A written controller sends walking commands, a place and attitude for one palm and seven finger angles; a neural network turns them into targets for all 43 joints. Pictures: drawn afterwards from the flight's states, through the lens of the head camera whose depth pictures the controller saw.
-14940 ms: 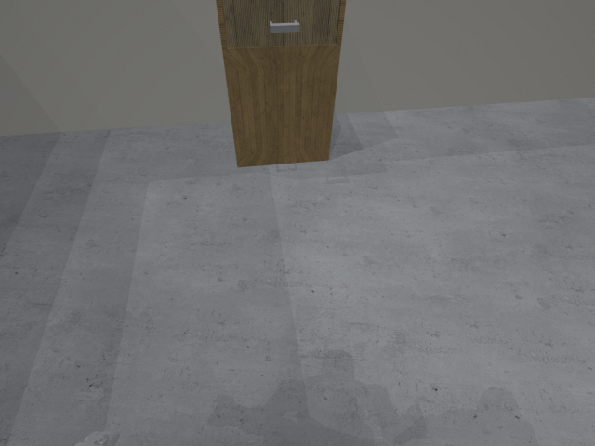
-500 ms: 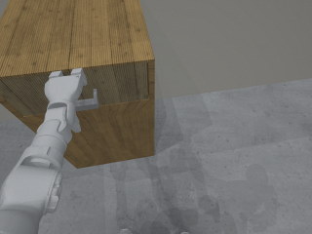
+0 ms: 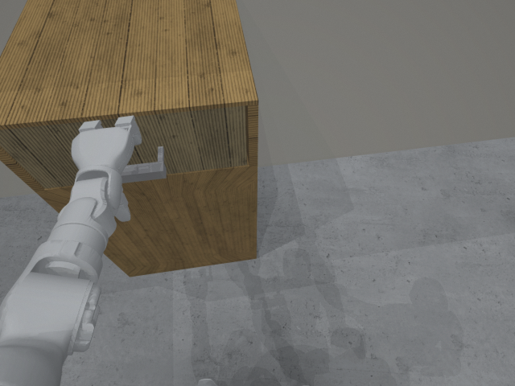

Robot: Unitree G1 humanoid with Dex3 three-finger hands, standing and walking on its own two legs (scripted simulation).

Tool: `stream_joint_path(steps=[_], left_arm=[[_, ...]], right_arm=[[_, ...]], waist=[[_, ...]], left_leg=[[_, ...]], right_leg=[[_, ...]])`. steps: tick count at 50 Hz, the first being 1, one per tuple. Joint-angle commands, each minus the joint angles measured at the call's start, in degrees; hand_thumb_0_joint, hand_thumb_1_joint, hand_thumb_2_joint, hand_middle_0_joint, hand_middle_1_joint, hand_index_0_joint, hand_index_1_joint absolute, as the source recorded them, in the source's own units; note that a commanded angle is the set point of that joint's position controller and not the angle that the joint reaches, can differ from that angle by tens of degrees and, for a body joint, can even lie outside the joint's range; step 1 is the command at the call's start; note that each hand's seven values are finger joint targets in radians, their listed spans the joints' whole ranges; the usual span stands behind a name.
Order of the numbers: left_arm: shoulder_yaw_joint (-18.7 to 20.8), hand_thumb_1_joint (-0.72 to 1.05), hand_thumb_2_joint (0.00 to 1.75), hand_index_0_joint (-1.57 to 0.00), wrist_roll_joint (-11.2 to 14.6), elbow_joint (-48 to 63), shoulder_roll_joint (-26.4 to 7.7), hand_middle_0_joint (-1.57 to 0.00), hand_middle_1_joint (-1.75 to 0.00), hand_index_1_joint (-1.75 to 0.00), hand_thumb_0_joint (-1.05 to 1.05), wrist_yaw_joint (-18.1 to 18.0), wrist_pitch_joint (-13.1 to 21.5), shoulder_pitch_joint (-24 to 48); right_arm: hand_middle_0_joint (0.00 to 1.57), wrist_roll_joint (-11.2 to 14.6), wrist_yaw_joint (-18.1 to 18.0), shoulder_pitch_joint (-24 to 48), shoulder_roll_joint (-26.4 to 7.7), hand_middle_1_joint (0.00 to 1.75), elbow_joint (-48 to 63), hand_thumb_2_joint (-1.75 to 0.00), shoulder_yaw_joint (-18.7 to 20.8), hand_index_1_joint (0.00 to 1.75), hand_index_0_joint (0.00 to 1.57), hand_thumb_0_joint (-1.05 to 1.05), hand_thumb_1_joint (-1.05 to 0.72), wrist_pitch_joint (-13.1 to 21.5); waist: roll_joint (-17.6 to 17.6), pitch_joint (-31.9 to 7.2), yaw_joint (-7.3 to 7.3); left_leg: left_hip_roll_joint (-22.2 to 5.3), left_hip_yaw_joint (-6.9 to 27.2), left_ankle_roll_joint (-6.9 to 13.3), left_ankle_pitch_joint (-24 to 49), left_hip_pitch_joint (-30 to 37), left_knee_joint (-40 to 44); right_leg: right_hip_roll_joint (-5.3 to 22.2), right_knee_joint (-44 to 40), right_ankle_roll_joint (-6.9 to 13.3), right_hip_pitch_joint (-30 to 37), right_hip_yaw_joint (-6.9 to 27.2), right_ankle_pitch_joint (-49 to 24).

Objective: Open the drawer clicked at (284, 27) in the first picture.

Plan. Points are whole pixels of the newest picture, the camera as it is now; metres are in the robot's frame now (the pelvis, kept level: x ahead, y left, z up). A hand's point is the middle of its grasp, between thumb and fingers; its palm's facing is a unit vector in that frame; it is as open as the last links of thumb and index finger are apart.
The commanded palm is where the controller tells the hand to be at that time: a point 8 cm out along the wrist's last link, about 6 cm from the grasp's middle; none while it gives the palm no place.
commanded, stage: lower the fingers behind the handle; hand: left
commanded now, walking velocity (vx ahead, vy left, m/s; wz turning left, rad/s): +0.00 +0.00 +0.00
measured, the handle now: (135, 163) +0.53 +0.22 -0.03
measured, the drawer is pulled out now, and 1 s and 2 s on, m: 0.00 0.00 0.00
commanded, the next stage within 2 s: lift the fingers back up to retry in 1.54 s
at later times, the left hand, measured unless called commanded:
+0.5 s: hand (123, 182) +0.47 +0.23 -0.01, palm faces -0.10 -0.04 -0.99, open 13.8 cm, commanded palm +0.46 +0.22 +0.05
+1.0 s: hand (125, 184) +0.47 +0.23 -0.02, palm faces -0.06 +0.00 -1.00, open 13.8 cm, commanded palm +0.46 +0.21 +0.01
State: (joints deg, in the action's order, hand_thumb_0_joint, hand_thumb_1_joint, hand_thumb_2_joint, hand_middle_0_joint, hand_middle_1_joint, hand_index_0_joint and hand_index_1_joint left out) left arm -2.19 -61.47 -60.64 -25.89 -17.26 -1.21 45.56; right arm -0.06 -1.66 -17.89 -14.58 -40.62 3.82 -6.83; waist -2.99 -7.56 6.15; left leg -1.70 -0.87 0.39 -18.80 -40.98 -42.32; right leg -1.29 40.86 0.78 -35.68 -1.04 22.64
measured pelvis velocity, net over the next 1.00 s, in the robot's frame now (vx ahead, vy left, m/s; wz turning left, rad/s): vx -0.02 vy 0.01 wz -0.02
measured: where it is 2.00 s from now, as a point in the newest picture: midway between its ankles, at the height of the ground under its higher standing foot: outside the picture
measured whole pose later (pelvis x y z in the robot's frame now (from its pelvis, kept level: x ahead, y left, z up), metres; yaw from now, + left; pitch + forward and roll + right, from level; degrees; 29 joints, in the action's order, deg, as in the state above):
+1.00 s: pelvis -0.02 +0.01 -0.03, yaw -1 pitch +23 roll -2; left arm -3.5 -63.0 -65.1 -26.2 -21.5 -2.4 49.1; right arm -1.4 -0.6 -19.8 -13.4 -41.2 3.0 -5.9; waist -3.3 -10.0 7.5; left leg -2.0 -0.7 1.4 -22.0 -54.1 -53.4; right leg -1.5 51.1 -0.1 -48.3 -1.1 25.5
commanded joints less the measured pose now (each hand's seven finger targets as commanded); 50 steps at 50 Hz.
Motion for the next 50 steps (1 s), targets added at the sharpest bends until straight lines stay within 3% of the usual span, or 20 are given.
stream_joint_path(steps=[1, 5, 8, 9, 10, 13, 15, 17, 19, 23, 26, 27, 30, 36, 41, 42, 45, 47, 49, 50], left_arm=[[1.44, -0.50, 0.30, -0.30, 0.23, 10.12, -11.99, -0.30, -1.20, -1.20, 0.00, -1.29, 1.47, 23.03], [1.88, -0.50, 0.30, -0.30, -0.08, 11.03, -12.10, -0.30, -1.20, -1.20, 0.00, -1.98, 3.16, 24.48], [4.94, -0.50, 0.30, -0.30, -0.48, 11.17, -15.34, -0.30, -1.20, -1.20, 0.00, -3.85, 3.57, 25.25], [4.11, -0.50, 0.30, -0.30, -0.82, 12.66, -14.57, -0.30, -1.20, -1.20, 0.00, -4.53, 3.75, 26.54], [4.88, -0.50, 0.30, -0.30, -0.83, 11.96, -14.35, -0.30, -1.20, -1.20, 0.00, -5.15, 3.47, 24.05], [7.09, -0.50, 0.30, -0.30, -0.59, 9.51, -16.67, -0.30, -1.20, -1.20, 0.00, -6.30, 1.71, 22.45], [6.62, -0.50, 0.30, -0.30, -1.04, 8.68, -16.95, -0.30, -1.20, -1.20, 0.00, -6.43, 0.39, 22.05], [5.13, -0.50, 0.30, -0.30, -0.92, 8.53, -15.32, -0.30, -1.20, -1.20, 0.00, -6.03, -0.15, 22.82], [4.44, -0.50, 0.30, -0.30, -0.64, 10.14, -14.57, -0.30, -1.20, -1.20, 0.00, -5.21, 0.64, 23.52], [3.72, -0.50, 0.30, -0.30, -0.63, 9.65, -13.88, -0.30, -1.20, -1.20, 0.00, -4.17, 2.45, 24.10], [4.52, -0.50, 0.30, -0.30, -1.02, 10.30, -13.44, -0.30, -1.20, -1.20, 0.00, -4.97, 3.87, 21.42], [2.99, -0.50, 0.30, -0.30, -1.04, 9.08, -11.39, -0.30, -1.20, -1.20, 0.00, -5.23, 3.64, 20.83], [4.43, -0.50, 0.30, -0.30, -1.24, 8.26, -12.88, -0.30, -1.20, -1.20, 0.00, -6.46, 3.16, 20.83], [0.82, -0.50, 0.30, -0.30, -1.28, 4.51, -9.30, -0.30, -1.20, -1.20, 0.00, -7.32, -0.21, 24.53], [1.18, -0.50, 0.30, -0.30, -0.82, 1.68, -10.14, -0.30, -1.20, -1.20, 0.00, -5.47, -1.61, 22.40], [0.18, -0.50, 0.30, -0.30, -0.93, 1.31, -9.34, -0.30, -1.20, -1.20, 0.00, -5.11, -1.59, 23.05], [0.94, -0.50, 0.30, -0.30, -0.77, 1.13, -9.87, -0.30, -1.20, -1.20, 0.00, -4.08, -0.70, 20.99], [-0.71, -0.50, 0.30, -0.30, -0.86, 1.25, -7.68, -0.30, -1.20, -1.20, 0.00, -3.63, -0.18, 20.05], [-1.18, -0.50, 0.30, -0.30, -0.89, 1.61, -7.15, -0.30, -1.20, -1.20, 0.00, -3.72, 0.43, 21.43], [-0.26, -0.50, 0.30, -0.30, -0.71, 1.34, -7.86, -0.30, -1.20, -1.20, 0.00, -3.91, 0.58, 20.58]], right_arm=[[0.20, -0.24, -0.51, -7.88, -8.39, 0.30, 3.03, -0.90, 2.84, 0.30, 0.20, 0.00, -0.90, 1.09], [0.20, -0.50, -0.40, -8.90, -8.43, 0.30, 2.70, -0.90, 3.04, 0.30, 0.20, 0.00, -0.90, 1.36], [0.20, -1.03, -0.33, -9.21, -8.70, 0.30, 2.09, -0.90, 3.09, 0.30, 0.20, 0.00, -0.90, 1.36], [0.20, -1.19, -0.21, -9.49, -8.60, 0.30, 2.04, -0.90, 3.18, 0.30, 0.20, 0.00, -0.90, 1.47], [0.20, -1.39, 0.12, -9.36, -8.42, 0.30, 1.94, -0.90, 3.35, 0.30, 0.20, 0.00, -0.90, 1.48], [0.20, -1.62, 0.46, -9.14, -8.76, 0.30, 1.60, -0.90, 2.97, 0.30, 0.20, 0.00, -0.90, 1.12], [0.20, -1.41, 0.57, -9.16, -8.95, 0.30, 1.43, -0.90, 2.89, 0.30, 0.20, 0.00, -0.90, 0.96], [0.20, -1.25, 0.62, -9.31, -8.83, 0.30, 1.50, -0.90, 3.03, 0.30, 0.20, 0.00, -0.90, 1.03], [0.20, -1.26, 0.46, -9.83, -8.84, 0.30, 1.52, -0.90, 3.20, 0.30, 0.20, 0.00, -0.90, 1.16], [0.20, -1.25, 0.03, -9.99, -8.76, 0.30, 1.04, -0.90, 3.06, 0.30, 0.20, 0.00, -0.90, 1.33], [0.20, -1.66, 0.36, -10.45, -8.64, 0.30, 0.86, -0.90, 3.41, 0.30, 0.20, 0.00, -0.90, 1.50], [0.20, -1.66, 0.49, -10.21, -8.45, 0.30, 0.91, -0.90, 3.37, 0.30, 0.20, 0.00, -0.90, 1.46], [0.20, -1.75, 0.76, -10.31, -8.74, 0.30, 0.77, -0.90, 3.34, 0.30, 0.20, 0.00, -0.90, 1.48], [0.20, -1.57, 1.04, -10.20, -8.72, 0.30, 0.87, -0.90, 2.95, 0.30, 0.20, 0.00, -0.90, 1.50], [0.20, -1.52, 0.82, -10.40, -8.83, 0.30, 1.38, -0.90, 2.35, 0.30, 0.20, 0.00, -0.90, 1.29], [0.20, -1.47, 0.74, -10.10, -8.68, 0.30, 1.45, -0.90, 2.24, 0.30, 0.20, 0.00, -0.90, 1.38], [0.20, -1.54, 0.54, -10.42, -8.72, 0.30, 1.84, -0.90, 2.12, 0.30, 0.20, 0.00, -0.90, 1.53], [0.20, -1.50, 0.51, -10.31, -8.30, 0.30, 2.25, -0.90, 2.12, 0.30, 0.20, 0.00, -0.90, 1.64], [0.20, -1.53, 0.42, -10.58, -8.29, 0.30, 2.21, -0.90, 2.16, 0.30, 0.20, 0.00, -0.90, 1.95], [0.20, -1.54, 0.50, -10.66, -8.30, 0.30, 2.04, -0.90, 2.16, 0.30, 0.20, 0.00, -0.90, 2.07]], waist=[[0.11, -21.69, 1.31], [-0.49, -22.67, 1.52], [-0.35, -24.44, 1.29], [-2.63, -26.44, 1.54], [-3.77, -27.35, 0.51], [-0.61, -27.17, 0.23], [-1.62, -26.40, 0.24], [-0.19, -25.96, 1.12], [-1.92, -27.97, 1.40], [-0.79, -24.76, 2.20], [-3.29, -26.44, 1.28], [-2.97, -24.65, 1.81], [-2.54, -25.43, 1.50], [-2.06, -23.19, 3.36], [-0.41, -23.82, 2.92], [-0.48, -22.33, 3.53], [-0.09, -23.37, 2.77], [-0.38, -21.71, 2.97], [-0.04, -21.24, 3.70], [0.46, -21.35, 3.29]], left_leg=[[2.86, -0.80, 2.46, 21.93, 17.67, 0.21], [2.74, -0.20, 2.44, 21.74, 17.51, -0.73], [2.65, 0.12, 2.39, 22.96, 16.55, -1.96], [2.52, 0.30, 2.22, 24.10, 17.70, -2.39], [2.59, -0.06, 2.10, 25.03, 18.13, -2.86], [2.75, -0.38, 2.23, 24.89, 14.46, -3.35], [2.70, -0.55, 2.13, 23.86, 13.62, -3.28], [2.57, -0.72, 2.30, 22.83, 13.62, -3.32], [2.47, -0.30, 2.26, 24.04, 15.87, -3.57], [2.17, 0.31, 2.32, 22.73, 14.52, -3.95], [1.72, 0.81, 1.93, 24.93, 17.01, -4.99], [1.76, 0.81, 1.89, 24.01, 16.16, -5.16], [1.85, 0.89, 1.91, 22.74, 14.71, -5.80], [1.66, 1.47, 1.89, 18.65, 13.29, -5.92], [1.81, 1.27, 2.05, 18.09, 11.41, -6.54], [1.68, 1.15, 2.15, 16.77, 10.53, -6.56], [1.69, 1.21, 2.24, 16.55, 9.46, -7.22], [1.64, 0.99, 2.23, 15.48, 8.52, -7.58], [1.39, 1.51, 2.30, 13.97, 7.90, -8.02], [1.42, 1.32, 2.44, 13.35, 7.11, -8.29]], right_leg=[[-1.91, -4.01, 0.42, 5.34, 0.27, -25.72], [-2.15, -2.95, 0.62, 3.03, 0.03, -23.89], [-2.21, -1.58, 0.75, 2.64, -0.04, -24.35], [-2.26, -0.80, 0.73, 1.83, -0.16, -24.93], [-2.36, -0.55, 0.85, 1.79, -0.20, -25.25], [-2.26, 0.12, 0.65, 4.25, -0.08, -27.80], [-2.25, 0.23, 0.58, 3.66, -0.13, -27.33], [-2.36, -0.31, 0.38, 3.54, -0.11, -26.78], [-2.42, -0.14, 0.48, 2.84, -0.07, -26.78], [-2.49, 0.13, 0.60, 0.17, -0.23, -24.46], [-2.81, 1.33, 0.89, -2.82, -0.83, -23.09], [-2.91, 1.31, 0.87, -4.01, -0.98, -22.06], [-2.86, 2.06, 0.92, -4.60, -1.00, -21.11], [-2.99, 2.20, 0.92, -8.40, -1.55, -16.33], [-2.96, 2.96, 0.82, -7.31, -1.50, -17.01], [-2.91, 2.80, 0.77, -8.16, -1.48, -16.08], [-2.85, 3.79, 0.86, -8.08, -1.32, -16.03], [-2.85, 3.82, 0.90, -9.23, -1.33, -15.18], [-2.88, 4.34, 0.92, -11.22, -1.52, -13.21], [-2.87, 4.43, 0.89, -11.01, -1.40, -12.92]])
